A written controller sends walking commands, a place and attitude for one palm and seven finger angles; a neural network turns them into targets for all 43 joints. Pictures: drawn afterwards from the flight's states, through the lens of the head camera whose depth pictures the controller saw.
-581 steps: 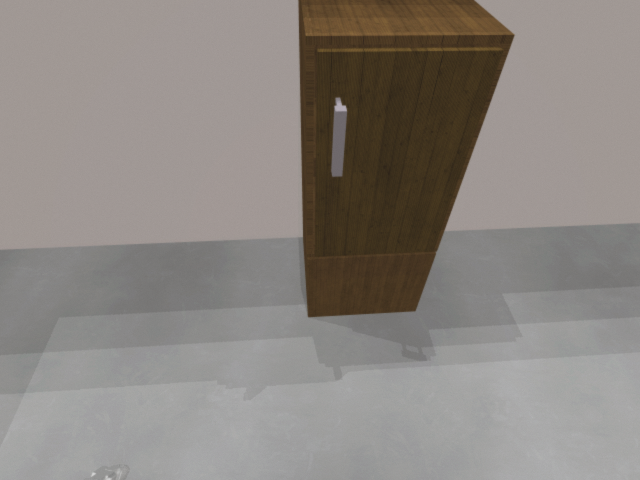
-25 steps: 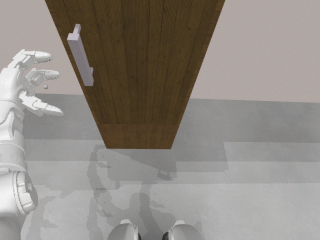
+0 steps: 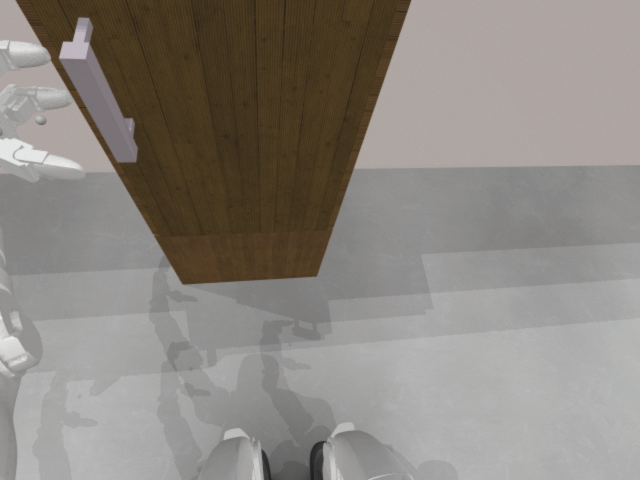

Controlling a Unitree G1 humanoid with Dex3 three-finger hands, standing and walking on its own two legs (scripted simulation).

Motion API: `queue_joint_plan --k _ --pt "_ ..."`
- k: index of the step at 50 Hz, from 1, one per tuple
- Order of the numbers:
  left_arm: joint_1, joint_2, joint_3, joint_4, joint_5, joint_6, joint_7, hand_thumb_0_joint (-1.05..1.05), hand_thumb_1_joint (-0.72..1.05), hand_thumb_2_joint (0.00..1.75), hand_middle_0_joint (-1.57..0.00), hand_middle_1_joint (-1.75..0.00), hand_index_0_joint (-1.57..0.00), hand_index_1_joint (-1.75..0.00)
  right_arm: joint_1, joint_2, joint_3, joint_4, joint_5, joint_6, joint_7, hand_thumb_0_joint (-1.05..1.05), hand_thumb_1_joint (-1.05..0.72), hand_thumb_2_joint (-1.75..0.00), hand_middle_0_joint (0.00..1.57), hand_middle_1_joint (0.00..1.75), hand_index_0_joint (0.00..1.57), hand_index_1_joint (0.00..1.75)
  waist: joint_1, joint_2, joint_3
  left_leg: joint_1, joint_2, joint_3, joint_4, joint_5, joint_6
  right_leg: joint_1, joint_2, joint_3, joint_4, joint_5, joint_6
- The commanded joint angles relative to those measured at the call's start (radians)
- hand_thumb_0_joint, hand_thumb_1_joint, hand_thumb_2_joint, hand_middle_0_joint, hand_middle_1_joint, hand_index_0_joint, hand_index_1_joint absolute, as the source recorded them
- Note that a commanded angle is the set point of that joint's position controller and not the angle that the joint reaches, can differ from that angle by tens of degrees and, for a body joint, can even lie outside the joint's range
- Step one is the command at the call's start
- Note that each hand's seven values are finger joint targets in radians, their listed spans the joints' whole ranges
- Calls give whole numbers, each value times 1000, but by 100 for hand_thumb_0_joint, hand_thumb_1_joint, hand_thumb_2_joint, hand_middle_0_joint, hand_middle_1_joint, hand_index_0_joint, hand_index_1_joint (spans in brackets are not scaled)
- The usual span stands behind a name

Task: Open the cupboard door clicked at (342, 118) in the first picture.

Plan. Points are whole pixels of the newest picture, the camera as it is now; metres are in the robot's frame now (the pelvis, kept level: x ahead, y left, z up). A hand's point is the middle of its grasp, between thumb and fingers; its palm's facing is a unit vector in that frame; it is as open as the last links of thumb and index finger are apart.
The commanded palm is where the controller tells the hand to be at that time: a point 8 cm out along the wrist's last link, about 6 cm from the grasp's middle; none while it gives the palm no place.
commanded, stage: move the hooked fingers beside the handle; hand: left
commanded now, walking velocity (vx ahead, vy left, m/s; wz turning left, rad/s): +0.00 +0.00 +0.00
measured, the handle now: (107, 97) +0.56 +0.21 +0.08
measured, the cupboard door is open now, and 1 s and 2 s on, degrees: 0 0 1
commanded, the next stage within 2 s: slide the fingers in behind the handle in 0.72 s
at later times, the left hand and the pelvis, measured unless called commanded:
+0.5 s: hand (33, 135) +0.49 +0.26 +0.09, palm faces +0.00 -1.00 -0.01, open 14.0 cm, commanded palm +0.48 +0.30 +0.08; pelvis +0.00 +0.00 +0.00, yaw +1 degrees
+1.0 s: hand (48, 134) +0.49 +0.25 +0.09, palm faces +0.00 -1.00 -0.02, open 14.0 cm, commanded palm +0.47 +0.29 +0.08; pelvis +0.00 +0.00 +0.00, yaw +0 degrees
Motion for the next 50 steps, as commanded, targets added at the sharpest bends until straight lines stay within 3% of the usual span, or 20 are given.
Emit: queue_joint_plan --k 1,6,9,11,12,13,16,17,19,20,23,28,30,34,36,39,43,45,49,50 --pt "-324 319 78 -266 -30 -89 -1 0 -50 30 -30 -120 -30 -120 196 -205 -84 -48 -6 -7 -7 0 -90 -90 20 30 20 30 38 176 -547 505 20 -144 -78 602 -53 138 4 57 -58 365 7" --pt "-250 299 88 -316 -51 -86 -9 0 -50 30 -30 -120 -30 -120 182 -199 -90 -63 -1 4 3 0 -90 -90 20 30 20 30 57 188 -543 522 20 -132 -86 633 -50 169 7 57 -70 394 8" --pt "-281 240 41 -317 -60 -77 -12 0 -50 30 -30 -120 -30 -120 173 -192 -85 -60 6 13 2 0 -90 -90 20 30 20 30 33 191 -466 522 21 -128 -92 602 -45 123 9 52 -80 366 8" --pt "-276 245 43 -317 -58 -80 -8 0 -50 30 -30 -120 -30 -120 171 -196 -88 -56 6 16 0 0 -90 -90 20 30 20 30 37 181 -455 525 22 -136 -101 576 -49 115 11 49 -87 335 8" --pt "-293 211 17 -323 -62 -82 -7 0 -50 30 -30 -120 -30 -120 165 -192 -86 -55 7 15 1 0 -90 -90 20 30 20 30 24 192 -450 526 20 -131 -101 544 -46 99 10 52 -91 320 10" --pt "-302 232 36 -316 -63 -86 -1 0 -50 30 -30 -120 -30 -120 166 -194 -88 -49 5 12 -1 0 -90 -90 20 30 20 30 25 167 -440 506 20 -132 -102 519 -45 111 9 53 -92 314 9" --pt "-324 224 27 -307 -61 -102 4 0 -50 30 -30 -120 -30 -120 161 -194 -87 -41 5 9 -3 0 -90 -90 20 30 20 30 23 192 -442 528 19 -142 -98 531 -53 88 8 51 -85 301 5" --pt "-333 212 16 -304 -61 -104 5 0 -50 30 -30 -120 -30 -120 159 -193 -85 -39 5 7 -4 0 -90 -90 20 30 20 30 15 171 -441 527 20 -146 -100 519 -54 87 8 48 -84 295 6" --pt "-346 212 11 -309 -58 -109 4 0 -50 30 -30 -120 -30 -120 156 -194 -84 -38 6 5 -6 0 -90 -90 20 30 20 30 17 199 -458 549 20 -148 -94 545 -58 78 6 48 -77 299 2" --pt "-343 181 -17 -296 -55 -108 1 0 -50 30 -30 -120 -30 -120 152 -189 -82 -35 6 6 -6 0 -90 -90 20 30 20 30 20 220 -458 562 21 -154 -95 556 -65 62 4 46 -77 288 3" --pt "-336 183 -17 -235 -54 -89 4 0 -50 30 -30 -120 -30 -120 149 -195 -80 -34 7 5 -7 0 -90 -90 20 30 20 30 8 146 -410 492 18 -151 -100 456 -51 66 3 48 -84 254 6" --pt "-386 198 -16 -242 -42 -95 20 0 -50 30 -30 -120 -30 -120 143 -194 -74 -41 5 -1 -10 0 -90 -90 20 30 20 30 7 167 -430 480 15 -153 -94 433 -53 56 0 49 -71 238 6" --pt "-399 233 8 -267 -40 -109 28 0 -50 30 -30 -120 -30 -120 147 -198 -75 -42 3 -4 -11 0 -90 -90 20 30 20 30 13 183 -467 507 17 -160 -87 472 -60 54 2 49 -62 252 4" --pt "-414 242 22 -291 -42 -123 35 0 -50 30 -30 -120 -30 -120 151 -196 -75 -41 0 -6 -9 0 -90 -90 20 30 20 30 16 203 -506 526 18 -161 -77 511 -64 67 5 49 -53 274 2" --pt "-365 267 42 -286 -36 -116 31 0 -50 30 -30 -120 -30 -120 154 -197 -78 -43 1 -4 -7 0 -90 -90 20 30 20 30 37 220 -534 540 20 -161 -80 544 -71 86 4 48 -54 286 3" --pt "-317 222 20 -271 -46 -96 23 0 -50 30 -30 -120 -30 -120 157 -193 -76 -50 4 3 -4 0 -90 -90 20 30 20 30 36 193 -501 534 21 -157 -86 564 -64 88 8 41 -61 299 3" --pt "-326 185 -14 -253 -51 -73 16 0 -50 30 -30 -120 -30 -120 158 -192 -76 -51 9 11 -4 0 -90 -90 20 30 20 30 15 132 -432 453 15 -139 -99 445 -44 100 7 48 -80 274 10" --pt "-321 208 9 -262 -58 -85 19 0 -50 30 -30 -120 -30 -120 160 -196 -79 -49 8 8 -7 0 -90 -90 20 30 20 30 23 127 -441 461 15 -141 -101 450 -46 109 7 49 -78 277 7" --pt "-366 155 -20 -333 -59 -120 37 0 -50 30 -30 -120 -30 -120 160 -184 -82 -44 3 2 1 0 -90 -90 20 30 20 30 21 212 -468 528 16 -147 -92 492 -55 67 8 48 -70 273 1" --pt "-346 165 -10 -319 -58 -122 39 0 -50 30 -30 -120 -30 -120 162 -188 -83 -37 1 3 2 0 -90 -90 20 30 20 30 26 193 -479 531 18 -154 -94 487 -60 68 9 46 -70 263 2"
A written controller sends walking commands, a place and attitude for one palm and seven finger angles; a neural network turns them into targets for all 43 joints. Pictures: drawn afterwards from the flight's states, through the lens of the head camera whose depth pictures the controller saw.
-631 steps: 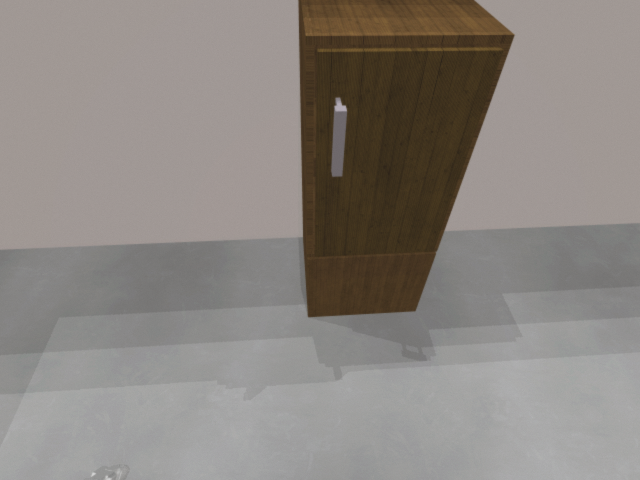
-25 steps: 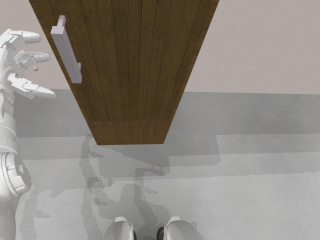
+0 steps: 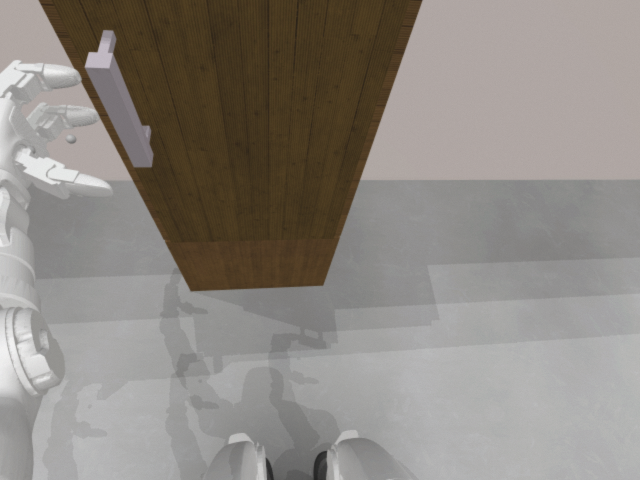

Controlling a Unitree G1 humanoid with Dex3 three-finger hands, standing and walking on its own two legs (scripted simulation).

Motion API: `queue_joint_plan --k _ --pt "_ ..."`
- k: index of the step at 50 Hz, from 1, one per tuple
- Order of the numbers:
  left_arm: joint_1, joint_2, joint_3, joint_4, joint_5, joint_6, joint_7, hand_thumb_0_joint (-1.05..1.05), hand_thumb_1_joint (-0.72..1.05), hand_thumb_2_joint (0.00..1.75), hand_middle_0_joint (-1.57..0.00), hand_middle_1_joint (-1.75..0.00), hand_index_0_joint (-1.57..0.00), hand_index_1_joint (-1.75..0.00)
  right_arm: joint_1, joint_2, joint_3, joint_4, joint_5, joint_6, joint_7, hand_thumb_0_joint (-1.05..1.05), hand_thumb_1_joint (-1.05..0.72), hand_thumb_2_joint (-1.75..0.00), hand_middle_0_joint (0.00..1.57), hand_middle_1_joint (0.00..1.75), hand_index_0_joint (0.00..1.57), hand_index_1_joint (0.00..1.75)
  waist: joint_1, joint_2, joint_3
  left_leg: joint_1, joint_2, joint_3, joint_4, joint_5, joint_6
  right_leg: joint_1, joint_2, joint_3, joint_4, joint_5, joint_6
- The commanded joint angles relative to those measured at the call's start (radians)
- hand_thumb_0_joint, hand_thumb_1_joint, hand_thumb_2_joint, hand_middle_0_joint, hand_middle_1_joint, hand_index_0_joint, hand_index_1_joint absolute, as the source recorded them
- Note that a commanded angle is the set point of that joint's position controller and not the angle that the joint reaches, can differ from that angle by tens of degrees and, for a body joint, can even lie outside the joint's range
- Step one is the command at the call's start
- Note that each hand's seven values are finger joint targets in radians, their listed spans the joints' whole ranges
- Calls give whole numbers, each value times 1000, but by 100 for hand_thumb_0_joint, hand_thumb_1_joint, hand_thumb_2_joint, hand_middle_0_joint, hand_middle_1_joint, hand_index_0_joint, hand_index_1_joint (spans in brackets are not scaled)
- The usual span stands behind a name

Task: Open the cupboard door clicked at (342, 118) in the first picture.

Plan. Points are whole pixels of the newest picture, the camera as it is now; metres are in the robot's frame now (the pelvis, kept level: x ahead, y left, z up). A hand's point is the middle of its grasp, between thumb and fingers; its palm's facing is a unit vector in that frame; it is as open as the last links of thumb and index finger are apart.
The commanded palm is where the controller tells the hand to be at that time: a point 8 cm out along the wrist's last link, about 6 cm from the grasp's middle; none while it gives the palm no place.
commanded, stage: slide the fingers in behind the handle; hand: left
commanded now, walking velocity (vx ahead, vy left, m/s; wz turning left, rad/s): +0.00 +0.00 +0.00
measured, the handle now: (127, 105) +0.56 +0.20 +0.08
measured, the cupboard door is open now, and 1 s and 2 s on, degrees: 0 1 1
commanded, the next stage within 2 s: close the thumb around the handle in 1.42 s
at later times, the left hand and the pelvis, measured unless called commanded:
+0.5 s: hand (102, 140) +0.50 +0.22 +0.08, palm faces +0.00 -1.00 -0.01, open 14.0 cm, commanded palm +0.48 +0.25 +0.08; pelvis +0.00 +0.00 +0.00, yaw +0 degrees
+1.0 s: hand (127, 145) +0.49 +0.19 +0.08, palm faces +0.03 -1.00 -0.01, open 14.1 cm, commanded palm +0.47 +0.22 +0.08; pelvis +0.00 -0.01 +0.00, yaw +0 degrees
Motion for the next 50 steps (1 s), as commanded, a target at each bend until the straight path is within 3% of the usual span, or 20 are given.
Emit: queue_joint_plan --k 1,4,5,9,10,13,14,18,21,26,30,31,34,36,39,44,46,48,49,50 --pt "-406 259 39 -223 -27 -89 11 0 -50 30 -30 -120 -30 -120 151 -203 -80 -36 -2 -21 -10 0 -90 -90 20 30 20 30 1 157 -446 478 19 -147 -94 471 -56 53 8 47 -71 264 2" --pt "-420 215 12 -231 -29 -81 17 0 -50 30 -30 -120 -30 -120 147 -196 -78 -42 1 -23 -9 0 -90 -90 20 30 20 30 -2 169 -451 471 12 -140 -95 469 -49 65 5 50 -66 279 2" --pt "-405 232 20 -228 -21 -79 20 0 -50 30 -30 -120 -30 -120 145 -197 -78 -40 0 -22 -8 0 -90 -90 20 30 20 30 14 193 -457 477 13 -141 -97 473 -55 65 3 49 -65 273 1" --pt "-416 195 1 -273 -23 -84 40 0 -50 30 -30 -120 -30 -120 138 -188 -80 -49 1 -25 -5 0 -90 -90 20 30 20 30 9 186 -467 492 12 -136 -91 497 -52 70 5 51 -64 297 2" --pt "-403 220 20 -272 -21 -87 47 0 -50 30 -30 -120 -30 -120 141 -193 -82 -45 0 -24 -5 0 -90 -90 20 30 20 30 16 170 -478 501 16 -145 -95 505 -58 71 5 47 -62 293 2" --pt "-426 168 -14 -248 -21 -86 62 0 -50 30 -30 -120 -30 -120 127 -186 -79 -45 2 -28 -1 0 -90 -90 20 30 20 30 -2 145 -427 458 11 -138 -99 434 -51 65 4 50 -70 264 5" --pt "-423 193 11 -252 -22 -93 68 0 -50 30 -30 -120 -30 -120 131 -189 -79 -45 2 -29 -3 0 -90 -90 20 30 20 30 8 135 -430 453 9 -137 -96 446 -49 83 5 52 -65 277 2" --pt "-439 153 -26 -212 -10 -83 76 0 -50 30 -30 -120 -30 -120 126 -186 -78 -38 3 -36 -2 0 -90 -90 20 30 20 30 -8 129 -413 424 5 -131 -96 392 -45 71 1 57 -70 255 6" --pt "-443 183 -2 -217 -8 -87 82 0 -50 30 -30 -120 -30 -120 129 -188 -76 -41 2 -38 -4 0 -90 -90 20 30 20 30 0 121 -445 419 4 -131 -90 413 -44 92 0 60 -58 280 6" --pt "-484 136 -38 -241 -6 -97 88 0 -50 30 -30 -120 -30 -120 130 -181 -76 -37 0 -45 1 0 -90 -90 20 30 20 30 -11 151 -466 447 5 -137 -81 435 -48 68 1 58 -51 285 5" --pt "-443 143 -16 -276 -11 -107 95 0 -50 30 -30 -120 -30 -120 138 -178 -83 -37 -3 -45 4 0 -90 -90 20 30 20 30 11 163 -538 491 7 -136 -71 530 -54 99 2 58 -40 343 4" --pt "-435 103 -42 -274 -13 -102 96 0 -50 30 -30 -120 -30 -120 132 -173 -83 -37 -1 -45 7 0 -90 -90 20 30 20 30 8 174 -520 494 8 -135 -73 527 -56 87 2 54 -43 335 5" --pt "-381 105 -27 -275 -18 -91 106 0 -50 30 -30 -120 -30 -120 137 -176 -86 -43 -1 -42 12 0 -90 -90 20 30 20 30 21 138 -504 479 6 -130 -80 531 -51 113 5 53 -50 347 2" --pt "-382 72 -48 -256 -17 -75 116 0 -50 30 -30 -120 -30 -120 132 -170 -85 -42 2 -38 15 0 -90 -90 20 30 20 30 9 116 -460 447 4 -121 -87 497 -46 110 4 53 -59 346 8" --pt "-391 119 -13 -273 -12 -79 135 0 -50 30 -30 -120 -30 -120 130 -173 -85 -49 3 -38 11 0 -90 -90 20 30 20 30 18 91 -439 392 -4 -110 -94 439 -38 157 1 65 -61 344 5" --pt "-401 39 -66 -338 -8 -126 154 0 -50 30 -30 -120 -30 -120 123 -159 -89 -45 -1 -49 21 0 -90 -90 20 30 20 30 18 153 -477 483 2 -124 -91 508 -53 114 4 56 -49 345 1" --pt "-411 29 -70 -318 -9 -129 160 0 -50 30 -30 -120 -30 -120 121 -163 -93 -33 -1 -52 22 0 -90 -90 20 30 20 30 6 119 -463 473 5 -122 -90 472 -51 100 3 57 -57 328 5" --pt "-396 3 -87 -310 -9 -129 162 0 -50 30 -30 -120 -30 -120 117 -160 -94 -35 2 -55 25 0 -90 -90 20 30 20 30 14 131 -466 476 1 -124 -95 459 -53 103 3 57 -56 317 2" --pt "-432 -42 -128 -322 -8 -133 161 0 -50 30 -30 -120 -30 -120 114 -157 -93 -33 0 -59 26 0 -90 -90 20 30 20 30 -3 155 -466 504 3 -130 -91 476 -54 75 3 54 -54 314 1" --pt "-430 -33 -116 -295 -6 -131 164 0 -50 30 -30 -120 -30 -120 116 -159 -95 -19 -1 -60 25 0 -90 -90 20 30 20 30 1 139 -456 494 5 -134 -91 459 -57 66 2 50 -55 299 2"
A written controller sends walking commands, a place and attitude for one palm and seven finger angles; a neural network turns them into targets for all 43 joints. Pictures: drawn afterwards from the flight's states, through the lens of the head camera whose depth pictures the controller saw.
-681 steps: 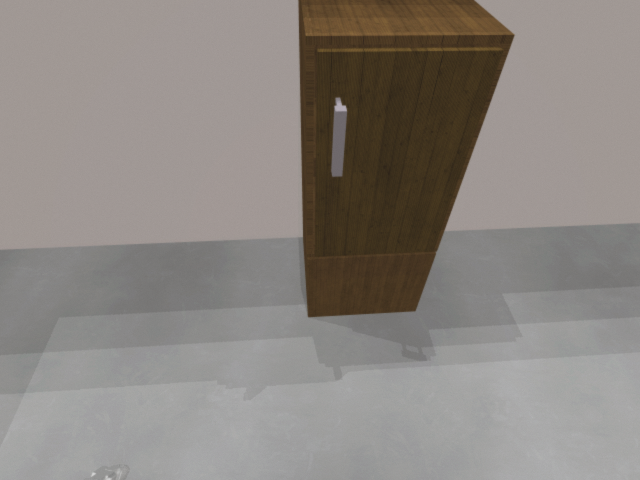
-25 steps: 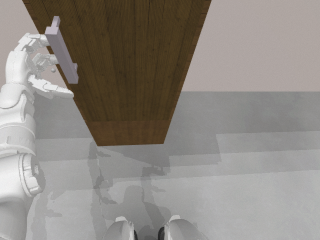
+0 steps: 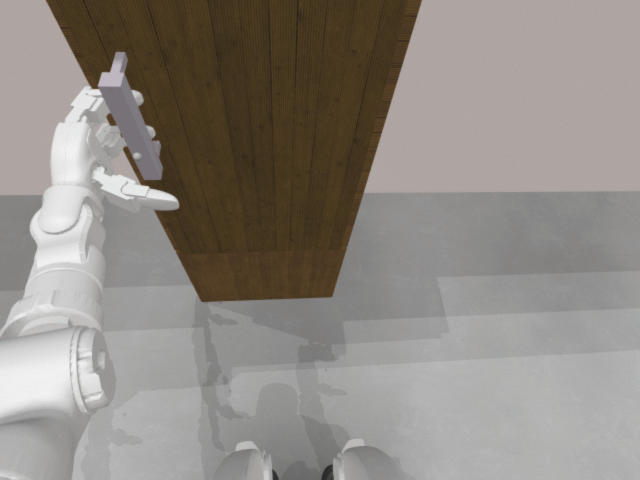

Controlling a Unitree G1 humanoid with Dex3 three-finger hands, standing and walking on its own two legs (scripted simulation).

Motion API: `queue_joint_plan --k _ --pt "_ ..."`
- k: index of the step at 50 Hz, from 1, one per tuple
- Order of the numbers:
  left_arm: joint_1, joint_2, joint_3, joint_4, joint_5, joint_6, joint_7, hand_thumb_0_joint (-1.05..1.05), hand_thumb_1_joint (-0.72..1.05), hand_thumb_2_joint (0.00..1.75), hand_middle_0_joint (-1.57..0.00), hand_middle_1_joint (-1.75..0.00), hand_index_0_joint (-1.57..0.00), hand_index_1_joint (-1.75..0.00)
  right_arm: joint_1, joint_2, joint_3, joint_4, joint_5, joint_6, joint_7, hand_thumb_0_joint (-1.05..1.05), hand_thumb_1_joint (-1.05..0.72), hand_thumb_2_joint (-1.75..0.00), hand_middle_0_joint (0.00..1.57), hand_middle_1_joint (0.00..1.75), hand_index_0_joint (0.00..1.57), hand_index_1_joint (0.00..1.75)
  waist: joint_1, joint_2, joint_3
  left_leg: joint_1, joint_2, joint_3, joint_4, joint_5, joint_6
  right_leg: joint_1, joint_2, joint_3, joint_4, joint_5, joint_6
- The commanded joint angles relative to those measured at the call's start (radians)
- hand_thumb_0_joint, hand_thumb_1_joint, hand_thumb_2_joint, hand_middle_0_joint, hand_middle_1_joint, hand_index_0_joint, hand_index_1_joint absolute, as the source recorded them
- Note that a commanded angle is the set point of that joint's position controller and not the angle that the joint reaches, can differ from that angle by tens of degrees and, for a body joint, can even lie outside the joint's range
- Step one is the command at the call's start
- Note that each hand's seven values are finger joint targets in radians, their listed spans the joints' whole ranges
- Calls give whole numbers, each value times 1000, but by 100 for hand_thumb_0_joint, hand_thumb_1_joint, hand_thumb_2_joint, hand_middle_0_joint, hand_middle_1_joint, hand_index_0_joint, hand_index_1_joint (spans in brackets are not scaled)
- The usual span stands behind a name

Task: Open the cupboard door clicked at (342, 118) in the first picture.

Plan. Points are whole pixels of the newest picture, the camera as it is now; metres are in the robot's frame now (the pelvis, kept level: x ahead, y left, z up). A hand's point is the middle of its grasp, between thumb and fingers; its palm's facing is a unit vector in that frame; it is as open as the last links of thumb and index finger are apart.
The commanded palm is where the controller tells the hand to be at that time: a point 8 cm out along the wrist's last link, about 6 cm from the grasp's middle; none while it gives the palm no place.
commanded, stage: slide the fingers in behind the handle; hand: left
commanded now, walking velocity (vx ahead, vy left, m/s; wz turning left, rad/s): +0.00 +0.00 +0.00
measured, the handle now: (138, 121) +0.55 +0.21 +0.08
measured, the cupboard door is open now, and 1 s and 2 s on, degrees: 1 1 30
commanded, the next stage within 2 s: close the thumb around the handle in 0.42 s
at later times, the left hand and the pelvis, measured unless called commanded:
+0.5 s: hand (153, 150) +0.50 +0.18 +0.08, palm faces +0.01 -1.00 -0.02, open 14.0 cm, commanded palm +0.48 +0.22 +0.08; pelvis +0.00 -0.01 +0.00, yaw +0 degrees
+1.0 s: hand (147, 153) +0.49 +0.18 +0.08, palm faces +0.02 -1.00 -0.02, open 8.0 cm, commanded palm +0.47 +0.22 +0.08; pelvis +0.00 -0.01 +0.00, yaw +0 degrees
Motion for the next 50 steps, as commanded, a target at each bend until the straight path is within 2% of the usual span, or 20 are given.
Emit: queue_joint_plan --k 1,4,6,8,10,12,16,18,20,23,26,29,32,35,36,39,41,45,47,50 --pt "-505 162 -31 -214 -3 -88 -11 0 -50 30 -30 -120 -30 -120 145 -182 -68 -29 2 -27 -10 0 -90 -90 20 30 20 30 -32 116 -424 443 10 -141 -87 441 -46 40 6 45 -75 304 11" --pt "-522 190 -11 -168 6 -84 0 0 -50 30 -30 -120 -30 -120 151 -188 -65 -24 1 -31 -15 0 -90 -90 20 30 20 30 -36 87 -397 396 1 -140 -89 382 -37 44 4 49 -77 278 9" --pt "-552 178 -29 -152 13 -79 2 0 -50 30 -30 -120 -30 -120 145 -184 -62 -21 2 -34 -17 0 -90 -90 20 30 20 30 -46 114 -398 391 0 -139 -86 365 -38 25 -1 51 -74 266 11" --pt "-556 185 -13 -157 7 -79 5 0 -50 30 -30 -120 -30 -120 149 -186 -62 -22 -1 -40 -17 0 -90 -90 20 30 20 30 -39 106 -421 397 -1 -141 -85 374 -39 39 0 51 -72 273 10" --pt "-505 244 45 -146 3 -81 10 0 -50 30 -30 -120 -30 -120 153 -189 -61 -34 -2 -40 -19 0 -90 -90 20 30 20 30 -14 89 -472 391 -4 -134 -76 420 -38 84 1 55 -61 319 11" --pt "-537 208 4 -160 11 -81 8 0 -50 30 -30 -120 -30 -120 147 -179 -55 -39 -3 -41 -16 0 -90 -90 20 30 20 30 -24 110 -469 378 -6 -128 -70 417 -36 83 -1 58 -55 329 13" --pt "-524 237 23 -151 27 -84 13 0 -50 30 -30 -120 -30 -120 154 -185 -60 -39 -3 -36 -16 0 -90 -90 20 30 20 30 -21 108 -450 381 -1 -133 -69 414 -38 61 1 55 -57 312 12" --pt "-533 215 5 -146 17 -72 11 0 -50 30 -30 -120 -30 -120 152 -184 -58 -43 0 -34 -17 0 -90 -90 20 30 20 30 -34 86 -436 351 -5 -121 -73 383 -30 83 1 61 -68 314 16" --pt "-544 230 18 -154 13 -71 7 0 -50 30 -30 -120 -30 -120 157 -184 -58 -42 -1 -35 -19 0 -90 -90 20 30 20 30 -28 107 -461 361 -6 -121 -70 404 -31 95 1 63 -62 334 14" --pt "-548 244 28 -157 11 -66 5 0 -50 30 -30 -120 -30 -120 164 -186 -58 -39 -1 -34 -21 0 -90 -90 20 30 20 30 -30 83 -459 346 -6 -121 -71 397 -29 108 1 64 -65 337 16" --pt "-541 245 26 -186 13 -75 2 0 -50 30 -30 -120 -30 -120 166 -183 -59 -39 -1 -34 -21 0 -90 -90 20 30 20 30 -23 130 -491 378 -5 -120 -64 447 -32 105 0 67 -58 371 15" --pt "-483 244 39 -210 9 -85 3 0 -33 37 -31 -122 -31 -122 168 -182 -63 -47 -4 -33 -15 0 -90 -90 20 30 20 30 -5 136 -520 420 -2 -123 -64 507 -36 115 5 59 -55 395 11" --pt "-493 228 21 -176 5 -71 -2 0 -16 44 -32 -124 -32 -124 162 -181 -62 -39 2 -28 -15 0 -90 -90 20 30 20 30 -24 84 -448 351 -4 -112 -73 428 -29 129 4 66 -71 376 18" --pt "-472 253 40 -179 7 -68 -2 0 0 52 -34 -125 -34 -125 163 -185 -64 -45 4 -26 -19 0 -90 -90 20 30 20 30 -11 99 -460 352 -8 -108 -78 430 -28 145 2 70 -71 386 14" --pt "-494 232 19 -189 8 -69 -2 0 6 54 -34 -126 -34 -126 160 -181 -62 -43 5 -27 -19 0 -90 -90 20 30 20 30 -21 100 -448 356 -7 -111 -79 429 -28 131 1 67 -72 379 15" --pt "-484 220 22 -199 1 -77 -1 0 23 61 -35 -128 -35 -128 161 -179 -63 -45 2 -31 -18 0 -90 -90 20 30 20 30 -15 115 -449 377 -8 -112 -77 445 -28 123 3 65 -70 382 11" --pt "-471 238 32 -179 1 -76 -2 0 34 66 -36 -129 -36 -129 159 -182 -63 -40 4 -30 -19 0 -90 -90 20 30 20 30 -14 76 -444 356 -6 -111 -78 432 -29 139 1 67 -72 381 15" --pt "-457 205 12 -224 -5 -88 -9 0 56 76 -38 -131 -38 -131 149 -176 -65 -46 4 -32 -14 0 -90 -90 20 30 20 30 -3 138 -492 416 -6 -113 -76 485 -35 132 1 63 -66 403 12" --pt "-429 213 17 -211 -5 -84 -10 0 68 80 -38 -133 -38 -133 147 -178 -66 -48 5 -29 -15 0 -90 -90 20 30 20 30 -4 84 -470 387 -6 -110 -77 477 -31 152 2 66 -70 414 14" --pt "-431 210 19 -188 -8 -78 -9 0 84 88 -40 -134 -40 -134 142 -179 -64 -47 7 -27 -15 0 -90 -90 20 30 20 30 -5 82 -435 363 -8 -107 -82 442 -29 146 2 66 -74 396 14"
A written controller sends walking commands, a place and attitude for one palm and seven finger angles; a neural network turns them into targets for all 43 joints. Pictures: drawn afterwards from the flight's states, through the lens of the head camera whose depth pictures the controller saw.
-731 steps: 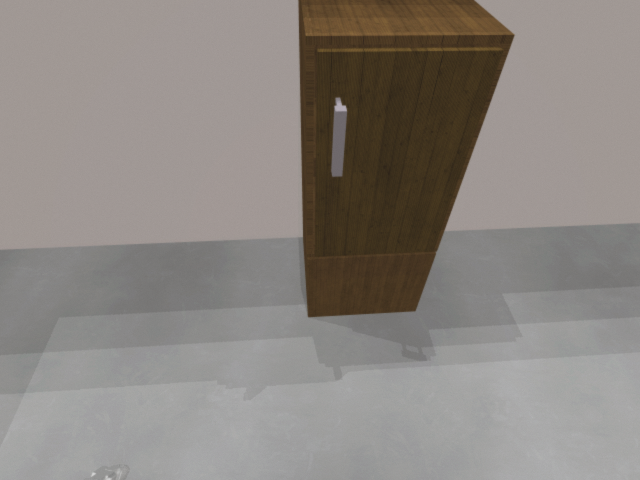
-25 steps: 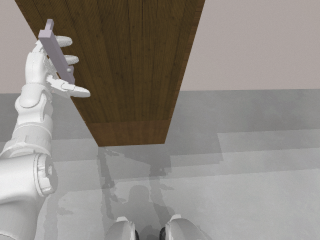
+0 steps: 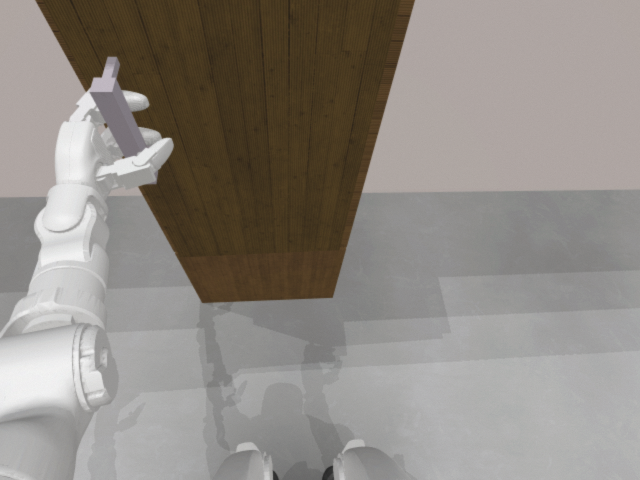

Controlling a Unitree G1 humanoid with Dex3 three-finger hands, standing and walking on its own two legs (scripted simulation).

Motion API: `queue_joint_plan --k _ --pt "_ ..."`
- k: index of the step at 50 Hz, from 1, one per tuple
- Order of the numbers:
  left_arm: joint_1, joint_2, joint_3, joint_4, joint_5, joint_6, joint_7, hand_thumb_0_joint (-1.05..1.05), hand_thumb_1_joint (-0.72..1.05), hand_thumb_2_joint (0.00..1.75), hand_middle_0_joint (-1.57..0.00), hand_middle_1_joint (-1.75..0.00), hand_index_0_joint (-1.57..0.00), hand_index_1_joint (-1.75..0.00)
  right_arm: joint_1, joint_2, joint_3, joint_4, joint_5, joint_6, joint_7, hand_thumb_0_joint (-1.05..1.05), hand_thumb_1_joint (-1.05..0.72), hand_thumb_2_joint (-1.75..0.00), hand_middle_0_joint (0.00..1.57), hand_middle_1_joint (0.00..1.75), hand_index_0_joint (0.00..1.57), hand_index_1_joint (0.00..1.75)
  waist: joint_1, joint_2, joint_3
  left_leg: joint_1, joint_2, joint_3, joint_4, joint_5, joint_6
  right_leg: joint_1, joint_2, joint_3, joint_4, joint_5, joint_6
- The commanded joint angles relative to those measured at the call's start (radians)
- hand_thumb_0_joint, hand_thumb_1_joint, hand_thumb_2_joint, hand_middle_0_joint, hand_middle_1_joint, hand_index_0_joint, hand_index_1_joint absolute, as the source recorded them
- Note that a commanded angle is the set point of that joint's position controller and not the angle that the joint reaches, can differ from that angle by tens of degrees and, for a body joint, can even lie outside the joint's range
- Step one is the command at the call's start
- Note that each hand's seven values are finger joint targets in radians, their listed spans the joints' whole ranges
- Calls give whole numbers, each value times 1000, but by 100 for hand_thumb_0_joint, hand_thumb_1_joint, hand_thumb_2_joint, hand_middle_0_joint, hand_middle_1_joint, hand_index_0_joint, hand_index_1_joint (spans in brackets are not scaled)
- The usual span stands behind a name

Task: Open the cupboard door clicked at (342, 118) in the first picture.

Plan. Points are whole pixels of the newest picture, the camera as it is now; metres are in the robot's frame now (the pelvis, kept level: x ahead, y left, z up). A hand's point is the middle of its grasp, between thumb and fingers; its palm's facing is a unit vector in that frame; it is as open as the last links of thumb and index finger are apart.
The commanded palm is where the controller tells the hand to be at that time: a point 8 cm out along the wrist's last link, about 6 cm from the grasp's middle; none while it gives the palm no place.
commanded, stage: close the thumb around the handle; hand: left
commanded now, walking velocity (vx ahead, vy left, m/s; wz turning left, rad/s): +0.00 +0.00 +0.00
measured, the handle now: (131, 125) +0.55 +0.21 +0.08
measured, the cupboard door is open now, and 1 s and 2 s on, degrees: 1 30 51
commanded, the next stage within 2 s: pull the door open along its arc in 0.22 s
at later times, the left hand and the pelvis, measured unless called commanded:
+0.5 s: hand (141, 158) +0.49 +0.19 +0.08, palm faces +0.00 -1.00 -0.01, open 5.9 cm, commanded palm +0.45 +0.23 +0.08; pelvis -0.01 +0.01 +0.00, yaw -1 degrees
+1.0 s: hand (190, 260) +0.35 +0.12 +0.09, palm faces +0.24 -0.97 +0.11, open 6.4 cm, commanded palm +0.29 +0.17 +0.08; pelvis +0.01 +0.00 +0.01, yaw +0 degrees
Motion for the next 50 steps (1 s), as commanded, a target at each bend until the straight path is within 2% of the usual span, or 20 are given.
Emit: queue_joint_plan --k 1,2,5,9,11,15,16,17,23,29,35,38,39,40,41,44,45,48,49,50 --pt "-440 211 7 -186 -13 -66 -13 0 90 90 -40 -135 -40 -135 148 -174 -59 -47 8 -17 -12 0 -90 -90 20 30 20 30 -22 64 -404 337 -10 -102 -79 411 -17 141 -2 68 -84 384 26" --pt "-471 215 4 -189 -11 -65 -13 0 90 90 -40 -135 -40 -135 148 -174 -60 -42 7 -18 -15 0 -90 -90 20 30 20 30 -29 68 -391 327 -10 -102 -81 386 -16 137 -3 71 -87 367 27" --pt "-462 250 32 -192 -7 -68 -15 0 90 90 -40 -135 -40 -135 154 -178 -61 -44 5 -21 -19 0 -90 -90 20 30 20 30 -16 94 -437 347 -12 -104 -74 421 -17 146 -6 75 -78 391 24" --pt "-454 249 38 -165 -10 -63 -18 0 90 90 -40 -135 -40 -135 155 -177 -56 -50 4 -21 -19 0 -90 -90 20 30 20 30 -18 74 -416 331 -11 -106 -70 411 -16 131 -3 70 -76 373 24" --pt "-488 234 16 -170 -2 -64 -18 0 90 90 -40 -135 -40 -135 152 -174 -56 -47 4 -24 -19 0 -90 -90 20 30 20 30 -25 96 -422 347 -9 -111 -71 404 -20 112 -4 67 -74 358 24" --pt "-464 243 30 -193 -3 -70 -13 0 90 90 -40 -135 -40 -135 156 -177 -58 -54 1 -24 -18 0 -90 -90 20 30 20 30 -10 94 -470 367 -7 -117 -72 429 -23 123 -3 63 -67 361 24" --pt "-464 225 17 -180 -5 -66 -14 0 90 90 -40 -135 -40 -135 153 -175 -59 -52 4 -24 -17 0 -90 -90 20 30 20 30 -19 83 -450 361 -7 -113 -69 420 -21 113 -3 64 -72 360 25" --pt "-477 237 23 -183 -3 -66 -12 0 90 90 -40 -135 -40 -135 156 -178 -59 -49 2 -24 -18 0 -90 -90 20 30 20 30 -21 78 -444 353 -5 -117 -72 405 -23 110 -3 63 -72 346 26" --pt "-320 210 21 -231 -16 -62 -18 0 90 90 -40 -135 -40 -135 136 -175 -61 -83 7 -19 -11 0 -90 -90 20 30 20 30 26 99 -457 378 -7 -106 -92 430 -29 146 -1 56 -74 358 18" --pt "-97 163 18 -390 -55 -48 -19 0 90 90 -40 -135 -40 -135 104 -166 -70 -129 19 -15 -3 0 -90 -90 20 30 20 30 67 58 -482 402 -7 -89 -113 513 -24 237 1 55 -84 442 17" --pt "208 50 -43 -594 -94 -18 -5 0 90 90 -40 -135 -40 -135 30 -146 -71 -181 37 -25 10 0 -90 -90 20 30 20 30 108 38 -370 386 -7 -66 -159 508 -23 289 -7 56 -110 458 19" --pt "350 -24 -81 -727 -116 0 13 0 90 90 -40 -135 -40 -135 -1 -135 -75 -204 40 -38 16 0 -90 -90 20 30 20 30 123 23 -360 416 -5 -66 -172 536 -29 307 -9 48 -115 470 21" --pt "358 -50 25 -815 -170 8 141 0 90 90 -40 -135 -40 -135 -36 -109 -80 -206 34 -49 17 0 -90 -90 20 30 20 30 193 28 -357 398 -8 -62 -181 553 -39 315 -9 33 -122 446 22" --pt "434 -156 -62 -837 -153 25 217 0 90 90 -40 -135 -40 -135 -52 -99 -74 -209 28 -61 26 0 -90 -90 20 30 20 30 174 27 -325 410 -5 -63 -189 552 -50 303 -10 23 -120 430 26" --pt "487 -218 -107 -871 -144 35 266 0 90 90 -40 -135 -40 -135 -60 -97 -76 -206 27 -68 36 0 -90 -90 20 30 20 30 163 12 -300 420 0 -67 -188 545 -56 281 -12 14 -122 414 28" --pt "598 -264 -154 -1004 -80 43 405 0 90 90 -40 -135 -40 -135 -87 -95 -80 -207 6 -74 47 0 -90 -90 20 30 20 30 168 -67 -314 422 0 -71 -181 541 -54 313 -16 16 -109 424 28" --pt "630 -298 -178 -1057 -61 44 449 0 90 90 -40 -135 -40 -135 -108 -84 -80 -213 1 -74 50 0 -90 -90 20 30 20 30 173 -43 -326 423 -3 -64 -182 529 -56 329 -23 21 -105 428 27" --pt "678 -421 -304 -1164 20 62 570 0 90 90 -40 -135 -40 -135 -157 -62 -74 -220 -15 -69 57 0 -90 -90 20 30 20 30 167 -28 -289 426 -3 -70 -183 487 -60 315 -34 18 -101 395 23" --pt "710 -424 -314 -1193 46 72 610 0 90 90 -40 -135 -40 -135 -166 -60 -74 -223 -21 -65 55 0 -90 -90 20 30 20 30 171 -50 -283 420 -3 -72 -181 475 -56 327 -34 21 -104 392 21" --pt "741 -458 -354 -1216 74 86 645 0 90 90 -40 -135 -40 -135 -187 -52 -71 -227 -25 -59 54 0 -90 -90 20 30 20 30 171 -27 -277 418 -6 -70 -184 446 -56 326 -40 25 -105 381 20"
